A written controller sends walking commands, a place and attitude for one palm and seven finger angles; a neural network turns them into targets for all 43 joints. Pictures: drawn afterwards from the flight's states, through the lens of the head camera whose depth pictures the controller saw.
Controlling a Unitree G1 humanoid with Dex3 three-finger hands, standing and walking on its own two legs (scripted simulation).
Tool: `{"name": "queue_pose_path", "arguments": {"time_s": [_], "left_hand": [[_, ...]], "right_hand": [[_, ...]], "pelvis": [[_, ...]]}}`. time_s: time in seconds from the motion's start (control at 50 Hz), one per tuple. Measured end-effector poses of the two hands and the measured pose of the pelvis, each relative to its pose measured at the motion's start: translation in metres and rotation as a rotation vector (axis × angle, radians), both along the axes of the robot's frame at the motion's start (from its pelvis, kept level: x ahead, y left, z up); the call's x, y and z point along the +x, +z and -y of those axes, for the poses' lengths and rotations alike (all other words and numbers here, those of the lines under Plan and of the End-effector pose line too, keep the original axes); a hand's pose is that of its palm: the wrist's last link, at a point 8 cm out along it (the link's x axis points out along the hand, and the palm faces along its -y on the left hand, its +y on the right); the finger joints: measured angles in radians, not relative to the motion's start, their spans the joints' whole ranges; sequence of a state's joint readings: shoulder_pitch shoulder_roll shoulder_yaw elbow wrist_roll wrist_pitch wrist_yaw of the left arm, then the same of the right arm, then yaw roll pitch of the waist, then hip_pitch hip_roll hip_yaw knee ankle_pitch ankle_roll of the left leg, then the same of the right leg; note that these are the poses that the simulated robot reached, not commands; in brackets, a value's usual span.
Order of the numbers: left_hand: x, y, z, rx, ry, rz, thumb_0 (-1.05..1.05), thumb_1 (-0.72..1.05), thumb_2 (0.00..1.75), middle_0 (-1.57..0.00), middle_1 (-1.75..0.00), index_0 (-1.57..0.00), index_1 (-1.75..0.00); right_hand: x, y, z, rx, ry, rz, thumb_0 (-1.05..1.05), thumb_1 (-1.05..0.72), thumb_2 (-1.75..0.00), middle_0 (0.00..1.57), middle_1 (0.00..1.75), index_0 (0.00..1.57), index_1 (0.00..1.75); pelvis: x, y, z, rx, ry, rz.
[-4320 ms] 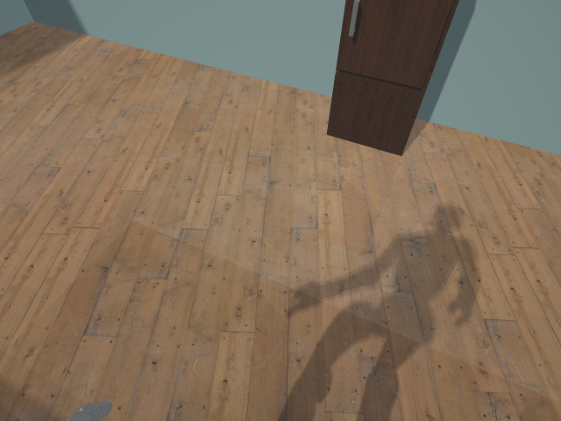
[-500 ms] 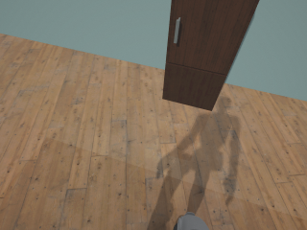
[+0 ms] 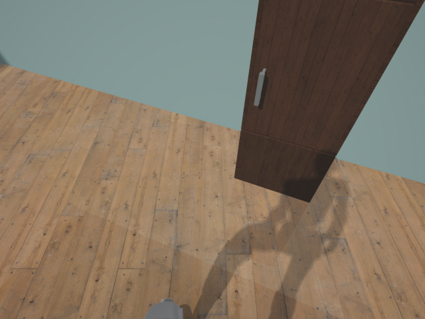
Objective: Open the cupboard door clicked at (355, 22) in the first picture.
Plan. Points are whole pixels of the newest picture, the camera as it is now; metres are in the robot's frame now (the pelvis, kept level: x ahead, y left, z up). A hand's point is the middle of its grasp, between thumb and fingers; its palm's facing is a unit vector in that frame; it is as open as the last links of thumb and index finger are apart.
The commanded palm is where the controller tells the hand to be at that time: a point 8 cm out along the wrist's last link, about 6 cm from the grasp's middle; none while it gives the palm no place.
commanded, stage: turn to face it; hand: left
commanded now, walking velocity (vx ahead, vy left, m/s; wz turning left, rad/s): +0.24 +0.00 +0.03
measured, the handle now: (260, 87) +0.95 -0.12 -0.09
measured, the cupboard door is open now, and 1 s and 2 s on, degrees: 0 0 0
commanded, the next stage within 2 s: take the last steps up to it in 0.78 s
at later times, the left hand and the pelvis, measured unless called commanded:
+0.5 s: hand (137, 276) +0.24 +0.20 -0.17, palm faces -0.10 -0.96 -0.27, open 7.4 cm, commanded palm none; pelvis +0.14 +0.01 -0.02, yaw -11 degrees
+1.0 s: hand (139, 254) +0.29 +0.21 -0.17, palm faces -0.26 -0.95 -0.17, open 7.4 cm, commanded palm none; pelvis +0.17 +0.05 +0.00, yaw -19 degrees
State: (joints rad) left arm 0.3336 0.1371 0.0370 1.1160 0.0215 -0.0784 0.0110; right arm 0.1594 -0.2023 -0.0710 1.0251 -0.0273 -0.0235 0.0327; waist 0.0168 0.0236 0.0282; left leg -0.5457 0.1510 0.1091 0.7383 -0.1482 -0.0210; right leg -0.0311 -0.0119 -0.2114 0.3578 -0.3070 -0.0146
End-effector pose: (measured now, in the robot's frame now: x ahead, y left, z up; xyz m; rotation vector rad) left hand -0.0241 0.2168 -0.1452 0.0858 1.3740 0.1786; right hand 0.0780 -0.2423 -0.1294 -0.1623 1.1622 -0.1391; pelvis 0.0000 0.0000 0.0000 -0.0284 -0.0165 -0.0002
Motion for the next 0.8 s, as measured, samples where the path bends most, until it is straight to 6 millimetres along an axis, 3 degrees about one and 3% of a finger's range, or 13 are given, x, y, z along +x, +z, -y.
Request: {"name": "queue_pose_path", "arguments": {"time_s": [0.1, 0.18, 0.24, 0.34, 0.5, 0.56, 0.66, 0.8], "left_hand": [[0.007, -0.022, -0.014, -0.038, 0.062, -0.116, 0.01, 0.91, 0.9, -0.2, -0.3, -0.2, -0.3], [0.037, -0.022, -0.031, -0.028, 0.041, -0.163, 0.01, 0.91, 0.9, -0.2, -0.3, -0.2, -0.3], [0.077, -0.014, -0.042, -0.01, 0.0, -0.132, 0.01, 0.91, 0.9, -0.2, -0.3, -0.2, -0.3], [0.154, -0.002, -0.05, 0.027, -0.073, -0.031, 0.01, 0.91, 0.9, -0.2, -0.3, -0.2, -0.3], [0.261, 0.006, -0.03, 0.101, -0.214, 0.158, 0.01, 0.91, 0.9, -0.2, -0.3, -0.2, -0.3], [0.282, 0.012, -0.019, 0.107, -0.247, 0.191, 0.01, 0.91, 0.9, -0.2, -0.3, -0.2, -0.3], [0.301, 0.019, -0.009, 0.089, -0.281, 0.192, 0.01, 0.91, 0.9, -0.2, -0.3, -0.2, -0.3], [0.317, 0.009, -0.015, 0.038, -0.317, 0.179, 0.01, 0.9, 0.9, -0.2, -0.3, -0.21, -0.3]], "right_hand": [[0.081, -0.006, -0.027, -0.032, 0.077, 0.054, 0.01, -0.92, -0.9, 0.19, 0.3, 0.19, 0.3], [0.102, -0.008, -0.048, -0.024, 0.059, 0.059, 0.01, -0.91, -0.9, 0.2, 0.3, 0.2, 0.3], [0.1, -0.006, -0.056, -0.01, -0.007, 0.042, 0.0, -0.93, -0.9, 0.2, 0.3, 0.2, 0.3], [0.092, -0.006, -0.041, -0.02, -0.091, -0.002, -0.02, -0.96, -0.9, 0.2, 0.3, 0.2, 0.3], [0.064, -0.04, -0.014, 0.039, -0.216, -0.108, 0.0, -0.92, -0.9, 0.2, 0.3, 0.2, 0.3], [0.059, -0.042, -0.009, 0.043, -0.243, -0.146, 0.0, -0.92, -0.9, 0.2, 0.3, 0.2, 0.3], [0.059, -0.028, -0.007, 0.034, -0.269, -0.142, 0.01, -0.91, -0.9, 0.2, 0.3, 0.2, 0.3], [0.064, -0.012, -0.019, -0.008, -0.306, -0.111, 0.01, -0.91, -0.9, 0.2, 0.3, 0.2, 0.3]], "pelvis": [[0.054, -0.018, -0.024, -0.011, 0.012, 0.007], [0.08, -0.017, -0.035, 0.012, -0.026, 0.018], [0.095, -0.009, -0.038, 0.021, -0.056, 0.016], [0.115, -0.002, -0.038, 0.026, -0.108, 0.009], [0.142, -0.019, -0.012, 0.048, -0.182, 0.019], [0.145, -0.017, -0.009, 0.036, -0.194, 0.013], [0.151, -0.007, -0.008, 0.037, -0.223, -0.002], [0.159, -0.004, -0.023, 0.027, -0.271, -0.012]]}}
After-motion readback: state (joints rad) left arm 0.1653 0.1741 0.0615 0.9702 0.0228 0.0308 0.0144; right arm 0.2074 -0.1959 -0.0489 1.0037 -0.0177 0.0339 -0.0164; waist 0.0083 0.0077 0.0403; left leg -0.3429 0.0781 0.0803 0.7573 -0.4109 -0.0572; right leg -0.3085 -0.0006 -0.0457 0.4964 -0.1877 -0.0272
